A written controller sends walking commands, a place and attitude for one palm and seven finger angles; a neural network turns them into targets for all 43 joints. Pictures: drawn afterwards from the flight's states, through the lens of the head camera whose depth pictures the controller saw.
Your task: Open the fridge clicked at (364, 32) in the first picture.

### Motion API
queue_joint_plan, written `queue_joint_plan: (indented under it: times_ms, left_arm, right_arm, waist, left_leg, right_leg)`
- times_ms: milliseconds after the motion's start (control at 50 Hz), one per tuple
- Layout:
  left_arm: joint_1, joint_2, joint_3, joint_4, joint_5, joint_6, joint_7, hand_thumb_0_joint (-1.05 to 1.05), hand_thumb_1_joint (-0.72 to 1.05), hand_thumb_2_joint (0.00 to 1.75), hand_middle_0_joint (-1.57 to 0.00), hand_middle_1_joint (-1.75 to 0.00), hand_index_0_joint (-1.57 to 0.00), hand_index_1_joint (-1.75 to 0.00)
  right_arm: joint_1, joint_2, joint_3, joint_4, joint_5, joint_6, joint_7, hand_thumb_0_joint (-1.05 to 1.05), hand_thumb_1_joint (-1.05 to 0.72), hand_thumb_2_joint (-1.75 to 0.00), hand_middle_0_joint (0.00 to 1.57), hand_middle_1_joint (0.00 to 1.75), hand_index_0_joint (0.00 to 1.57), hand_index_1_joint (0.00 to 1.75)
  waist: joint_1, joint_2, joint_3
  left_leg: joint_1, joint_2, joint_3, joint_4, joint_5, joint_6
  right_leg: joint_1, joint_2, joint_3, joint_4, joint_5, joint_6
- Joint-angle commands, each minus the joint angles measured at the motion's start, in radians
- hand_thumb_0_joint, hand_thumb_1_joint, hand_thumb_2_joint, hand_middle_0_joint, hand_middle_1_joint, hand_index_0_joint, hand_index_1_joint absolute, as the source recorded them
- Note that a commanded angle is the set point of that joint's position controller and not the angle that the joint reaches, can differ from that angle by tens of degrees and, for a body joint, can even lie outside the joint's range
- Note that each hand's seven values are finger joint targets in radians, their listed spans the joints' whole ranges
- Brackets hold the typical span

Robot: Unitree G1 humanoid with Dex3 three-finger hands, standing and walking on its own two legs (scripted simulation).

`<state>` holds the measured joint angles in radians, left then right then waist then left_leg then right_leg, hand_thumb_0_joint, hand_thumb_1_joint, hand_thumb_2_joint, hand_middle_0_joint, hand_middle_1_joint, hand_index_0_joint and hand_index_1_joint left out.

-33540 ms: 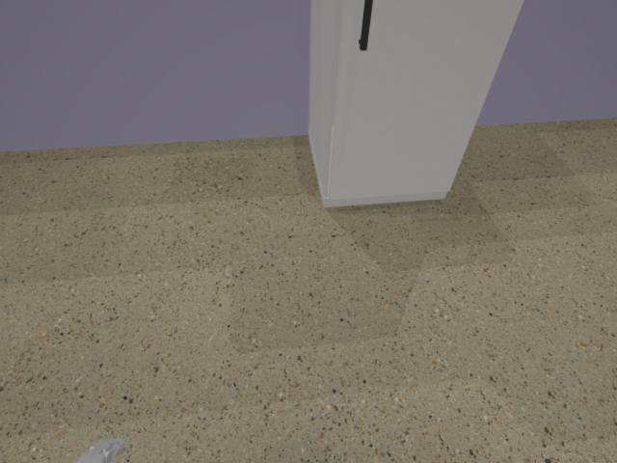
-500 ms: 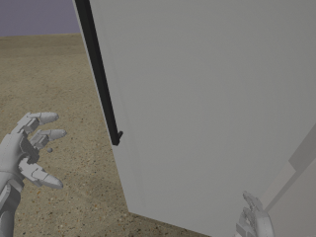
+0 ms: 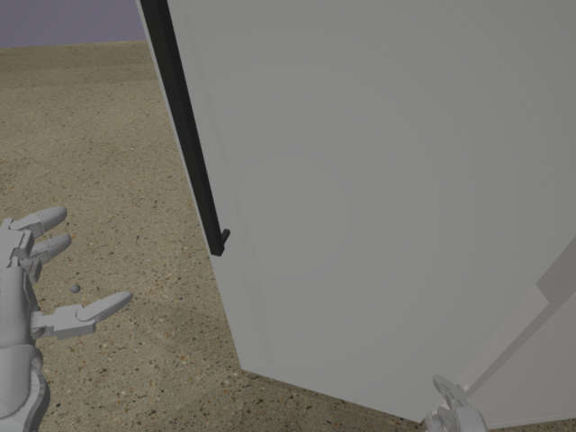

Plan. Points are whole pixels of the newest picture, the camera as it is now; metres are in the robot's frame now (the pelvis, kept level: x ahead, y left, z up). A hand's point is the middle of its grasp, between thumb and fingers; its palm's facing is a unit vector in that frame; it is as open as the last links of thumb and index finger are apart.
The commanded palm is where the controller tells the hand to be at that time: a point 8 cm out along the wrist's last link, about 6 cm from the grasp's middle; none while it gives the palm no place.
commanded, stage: draw the hand back to the body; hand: left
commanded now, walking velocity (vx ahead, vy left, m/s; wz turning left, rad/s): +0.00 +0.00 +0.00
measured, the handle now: (198, 144) +0.42 +0.19 +0.21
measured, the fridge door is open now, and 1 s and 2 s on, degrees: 67 67 67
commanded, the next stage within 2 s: step back with the hand held close in 0.72 s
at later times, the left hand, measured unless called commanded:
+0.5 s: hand (76, 299) +0.19 +0.26 +0.16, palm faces +0.50 -0.79 -0.36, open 7.8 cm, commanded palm +0.15 +0.29 +0.17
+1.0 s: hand (81, 292) +0.20 +0.26 +0.15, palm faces +0.44 -0.80 -0.40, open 7.5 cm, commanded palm +0.14 +0.30 +0.17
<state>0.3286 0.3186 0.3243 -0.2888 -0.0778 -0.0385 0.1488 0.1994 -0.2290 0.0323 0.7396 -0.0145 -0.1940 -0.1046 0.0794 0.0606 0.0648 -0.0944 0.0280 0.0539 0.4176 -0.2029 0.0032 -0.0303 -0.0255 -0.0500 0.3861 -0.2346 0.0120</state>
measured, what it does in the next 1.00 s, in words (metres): stands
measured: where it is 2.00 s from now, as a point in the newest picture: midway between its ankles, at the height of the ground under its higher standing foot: outside the picture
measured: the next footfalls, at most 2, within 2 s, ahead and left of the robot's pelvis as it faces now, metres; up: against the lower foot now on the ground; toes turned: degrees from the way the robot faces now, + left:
right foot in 1.76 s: -0.15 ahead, -0.08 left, +0.00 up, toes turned +1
left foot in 1.98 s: -0.13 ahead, +0.15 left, +0.00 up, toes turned +2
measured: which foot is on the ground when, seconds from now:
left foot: down 0.00-1.00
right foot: down 0.00-1.00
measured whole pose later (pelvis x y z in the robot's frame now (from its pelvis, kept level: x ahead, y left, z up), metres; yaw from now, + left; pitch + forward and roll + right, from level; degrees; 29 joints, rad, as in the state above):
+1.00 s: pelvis -0.01 +0.00 +0.00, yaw -1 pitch -3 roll -1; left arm 0.44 0.35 0.35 -0.38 -0.05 -0.13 0.14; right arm 0.15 -0.24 0.01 0.65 -0.01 -0.10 -0.08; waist 0.03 0.06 0.05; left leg -0.21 0.05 0.06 0.48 -0.22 0.00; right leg -0.12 0.00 -0.04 0.40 -0.21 0.01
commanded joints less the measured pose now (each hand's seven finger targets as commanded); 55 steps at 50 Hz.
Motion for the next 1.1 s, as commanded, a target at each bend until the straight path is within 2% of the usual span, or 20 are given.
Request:
queue_joint_plan:
  times_ms: [0, 60, 100, 180, 320, 380, 480, 520, 640, 720, 780, 800, 820, 840, 860, 900, 940, 1000, 1040, 1080]
  left_arm:
    - [-0.085, 0.211, 0.118, -0.24, 0.014, -0.094, 0.016, 0.0, 0.32, 0.62, -0.22, -0.64, -0.22, -0.64]
    - [-0.01, 0.216, 0.138, -0.236, 0.01, -0.1, 0.01, 0.0, 0.43, 0.67, -0.22, -0.58, -0.22, -0.58]
    - [0.019, 0.216, 0.146, -0.244, 0.008, -0.104, 0.007, 0.0, 0.5, 0.71, -0.21, -0.53, -0.21, -0.53]
    - [0.025, 0.213, 0.147, -0.241, 0.005, -0.107, 0.001, 0.0, 0.65, 0.78, -0.21, -0.45, -0.21, -0.45]
    - [0.018, 0.21, 0.133, -0.302, 0.009, -0.121, 0.003, 0.0, 0.9, 0.9, -0.2, -0.3, -0.2, -0.3]
    - [0.008, 0.209, 0.132, -0.298, 0.012, -0.122, 0.008, 0.0, 0.9, 0.9, -0.2, -0.3, -0.2, -0.3]
    - [0.001, 0.205, 0.133, -0.263, 0.008, -0.117, 0.006, 0.0, 0.9, 0.9, -0.2, -0.3, -0.2, -0.3]
    - [-0.004, 0.192, 0.122, -0.257, 0.007, -0.115, 0.003, 0.0, 0.9, 0.9, -0.2, -0.3, -0.2, -0.3]
    - [-0.006, 0.213, 0.137, -0.285, 0.009, -0.116, 0.002, 0.0, 0.9, 0.9, -0.2, -0.3, -0.2, -0.3]
    - [0.008, 0.204, 0.134, -0.269, 0.004, -0.113, 0.001, 0.0, 0.9, 0.9, -0.2, -0.3, -0.2, -0.3]
    - [0.012, 0.209, 0.14, -0.258, 0.003, -0.113, 0.001, 0.0, 0.9, 0.9, -0.2, -0.3, -0.2, -0.3]
    - [0.01, 0.204, 0.138, -0.263, 0.005, -0.113, 0.0, 0.0, 0.9, 0.9, -0.2, -0.3, -0.2, -0.3]
    - [-0.052, 0.172, 0.087, -0.289, 0.01, -0.117, -0.003, 0.0, 0.9, 0.9, -0.2, -0.3, -0.2, -0.3]
    - [-0.235, 0.358, 0.246, -0.362, 0.019, -0.163, 0.01, 0.0, 0.9, 0.9, -0.2, -0.3, -0.2, -0.3]
    - [-0.048, 0.228, 0.149, -0.246, 0.023, -0.157, -0.005, 0.0, 0.9, 0.9, -0.2, -0.3, -0.2, -0.3]
    - [0.043, 0.197, 0.115, -0.249, 0.032, -0.14, -0.012, 0.0, 0.9, 0.9, -0.2, -0.3, -0.2, -0.3]
    - [0.083, 0.218, 0.134, -0.304, 0.035, -0.146, -0.005, 0.0, 0.9, 0.9, -0.2, -0.3, -0.2, -0.3]
    - [0.174, 0.237, 0.169, -0.352, 0.031, -0.144, 0.007, 0.0, 0.9, 0.9, -0.2, -0.3, -0.2, -0.3]
    - [0.201, 0.278, 0.213, -0.392, 0.028, -0.145, 0.018, 0.0, 0.9, 0.9, -0.2, -0.3, -0.2, -0.3]
    - [0.2, 0.277, 0.214, -0.43, 0.024, -0.149, 0.024, 0.0, 0.9, 0.9, -0.2, -0.3, -0.2, -0.3]
  right_arm:
    - [-0.175, -0.119, -0.054, -0.175, -0.003, -0.059, -0.013, 0.0, -0.9, -0.9, 0.2, 0.3, 0.2, 0.3]
    - [-0.172, -0.116, -0.061, -0.178, -0.003, -0.047, -0.007, 0.0, -0.9, -0.9, 0.2, 0.3, 0.2, 0.3]
    - [-0.169, -0.113, -0.064, -0.18, -0.002, -0.038, -0.003, 0.0, -0.9, -0.9, 0.2, 0.3, 0.2, 0.3]
    - [-0.164, -0.112, -0.069, -0.187, 0.0, -0.025, 0.0, 0.0, -0.9, -0.9, 0.2, 0.3, 0.2, 0.3]
    - [-0.166, -0.111, -0.071, -0.197, -0.001, -0.028, -0.005, 0.0, -0.9, -0.9, 0.2, 0.3, 0.2, 0.3]
    - [-0.165, -0.11, -0.069, -0.191, -0.003, -0.032, -0.008, 0.0, -0.9, -0.9, 0.2, 0.3, 0.2, 0.3]
    - [-0.168, -0.107, -0.067, -0.187, -0.003, -0.024, -0.012, 0.0, -0.9, -0.9, 0.2, 0.3, 0.2, 0.3]
    - [-0.172, -0.104, -0.066, -0.187, -0.002, -0.019, -0.013, 0.0, -0.9, -0.9, 0.2, 0.3, 0.2, 0.3]
    - [-0.175, -0.107, -0.064, -0.186, -0.007, -0.025, -0.011, 0.0, -0.9, -0.9, 0.2, 0.3, 0.2, 0.3]
    - [-0.176, -0.102, -0.062, -0.189, -0.006, -0.022, -0.009, 0.0, -0.9, -0.9, 0.2, 0.3, 0.2, 0.3]
    - [-0.176, -0.103, -0.064, -0.187, -0.005, -0.019, -0.01, 0.0, -0.9, -0.9, 0.2, 0.3, 0.2, 0.3]
    - [-0.176, -0.102, -0.065, -0.186, -0.004, -0.018, -0.009, 0.0, -0.9, -0.9, 0.2, 0.3, 0.2, 0.3]
    - [-0.18, -0.1, -0.061, -0.186, -0.004, -0.021, -0.007, 0.0, -0.9, -0.9, 0.2, 0.3, 0.2, 0.3]
    - [-0.171, -0.104, -0.036, -0.232, 0.017, 0.001, 0.005, 0.0, -0.9, -0.9, 0.2, 0.3, 0.2, 0.3]
    - [-0.173, -0.1, -0.042, -0.199, 0.003, 0.017, 0.001, 0.0, -0.9, -0.9, 0.2, 0.3, 0.2, 0.3]
    - [-0.151, -0.1, -0.05, -0.233, 0.007, 0.04, 0.009, 0.0, -0.9, -0.9, 0.2, 0.3, 0.2, 0.3]
    - [-0.139, -0.103, -0.059, -0.252, 0.007, 0.054, 0.006, 0.0, -0.9, -0.9, 0.2, 0.3, 0.2, 0.3]
    - [-0.126, -0.107, -0.065, -0.287, 0.011, 0.08, 0.0, 0.0, -0.9, -0.9, 0.2, 0.3, 0.2, 0.3]
    - [-0.132, -0.112, -0.068, -0.301, 0.011, 0.091, -0.005, 0.0, -0.9, -0.9, 0.2, 0.3, 0.2, 0.3]
    - [-0.134, -0.112, -0.066, -0.322, 0.013, 0.097, -0.01, 0.0, -0.9, -0.9, 0.2, 0.3, 0.2, 0.3]
  waist:
    - [-0.002, -0.001, -0.113]
    - [0.004, -0.024, -0.1]
    - [0.004, -0.01, -0.09]
    - [-0.003, -0.013, -0.049]
    - [-0.007, 0.004, -0.071]
    - [-0.008, 0.009, -0.076]
    - [-0.009, -0.029, -0.047]
    - [-0.011, -0.022, -0.036]
    - [-0.002, 0.01, -0.079]
    - [-0.003, -0.035, -0.061]
    - [-0.001, -0.033, -0.046]
    - [-0.003, -0.015, -0.053]
    - [-0.014, 0.003, -0.056]
    - [-0.048, 0.067, 0.03]
    - [-0.059, -0.041, 0.025]
    - [-0.057, -0.104, -0.047]
    - [-0.054, -0.059, -0.131]
    - [-0.049, -0.009, -0.244]
    - [-0.042, 0.025, -0.268]
    - [-0.041, 0.046, -0.26]
  left_leg:
    - [0.05, -0.001, -0.014, -0.093, 0.115, 0.006]
    - [0.039, 0.0, -0.003, -0.084, 0.164, 0.006]
    - [0.041, 0.0, 0.005, -0.077, 0.181, 0.006]
    - [0.033, 0.002, 0.01, -0.079, 0.161, 0.006]
    - [0.062, -0.004, 0.015, -0.068, 0.156, 0.011]
    - [0.071, -0.004, 0.015, -0.068, 0.162, 0.012]
    - [0.064, -0.005, 0.014, -0.076, 0.129, 0.014]
    - [0.067, -0.004, 0.016, -0.079, 0.122, 0.014]
    - [0.081, -0.007, 0.009, -0.079, 0.153, 0.011]
    - [0.07, -0.004, 0.008, -0.083, 0.141, 0.012]
    - [0.06, -0.003, 0.008, -0.086, 0.135, 0.012]
    - [0.066, -0.004, 0.011, -0.084, 0.138, 0.012]
    - [0.073, -0.007, 0.011, -0.085, 0.13, 0.012]
    - [-0.028, 0.012, -0.013, -0.048, 0.065, 0.012]
    - [-0.052, 0.025, -0.029, 0.0, 0.085, 0.019]
    - [-0.03, 0.023, -0.016, 0.06, 0.122, 0.017]
    - [-0.028, 0.029, -0.017, 0.085, 0.188, 0.013]
    - [-0.02, 0.056, -0.024, 0.086, 0.306, 0.012]
    - [-0.035, 0.074, -0.05, 0.071, 0.362, 0.015]
    - [-0.08, 0.095, -0.074, 0.042, 0.361, 0.022]
  right_leg:
    - [-0.029, 0.029, 0.005, -0.078, 0.081, -0.028]
    - [-0.011, 0.026, 0.007, -0.074, 0.137, -0.026]
    - [-0.014, 0.026, 0.01, -0.076, 0.161, -0.024]
    - [-0.037, 0.026, 0.013, -0.088, 0.145, -0.022]
    - [-0.043, 0.027, 0.019, -0.098, 0.141, -0.02]
    - [-0.044, 0.027, 0.017, -0.098, 0.147, -0.02]
    - [-0.054, 0.027, 0.018, -0.113, 0.116, -0.018]
    - [-0.061, 0.027, 0.017, -0.119, 0.105, -0.016]
    - [-0.027, 0.028, 0.017, -0.11, 0.137, -0.021]
    - [-0.038, 0.029, 0.014, -0.113, 0.126, -0.017]
    - [-0.04, 0.027, 0.014, -0.114, 0.121, -0.017]
    - [-0.039, 0.028, 0.018, -0.115, 0.122, -0.018]
    - [-0.047, 0.026, 0.017, -0.116, 0.114, -0.017]
    - [-0.139, -0.013, 0.078, -0.136, 0.155, -0.022]
    - [-0.203, -0.049, 0.088, -0.132, 0.196, -0.022]
    - [-0.213, -0.088, 0.116, -0.111, 0.256, -0.029]
    - [-0.189, -0.106, 0.107, -0.064, 0.302, -0.036]
    - [-0.161, -0.086, 0.082, 0.017, 0.318, -0.026]
    - [-0.155, -0.059, 0.063, 0.058, 0.29, -0.02]
    - [-0.156, -0.025, 0.047, 0.096, 0.227, -0.008]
